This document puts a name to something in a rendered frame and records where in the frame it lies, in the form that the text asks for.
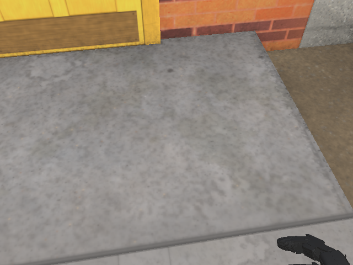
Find right robot hand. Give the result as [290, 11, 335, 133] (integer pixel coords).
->
[277, 234, 350, 265]

